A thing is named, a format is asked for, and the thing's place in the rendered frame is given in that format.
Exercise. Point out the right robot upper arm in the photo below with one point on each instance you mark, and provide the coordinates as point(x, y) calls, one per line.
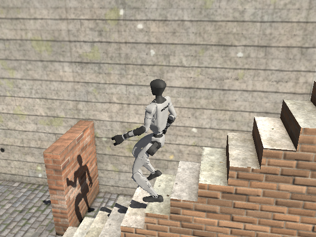
point(172, 114)

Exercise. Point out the left robot hand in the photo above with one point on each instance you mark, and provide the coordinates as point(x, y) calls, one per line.
point(118, 139)

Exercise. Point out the left robot forearm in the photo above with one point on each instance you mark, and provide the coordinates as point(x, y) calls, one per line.
point(135, 132)

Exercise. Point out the robot torso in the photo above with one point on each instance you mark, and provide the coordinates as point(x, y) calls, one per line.
point(158, 123)

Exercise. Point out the right robot forearm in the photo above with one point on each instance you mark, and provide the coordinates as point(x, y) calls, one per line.
point(169, 122)

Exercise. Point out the robot left foot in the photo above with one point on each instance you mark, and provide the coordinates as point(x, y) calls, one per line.
point(153, 199)

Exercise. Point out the left robot upper arm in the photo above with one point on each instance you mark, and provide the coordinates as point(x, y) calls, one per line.
point(149, 112)

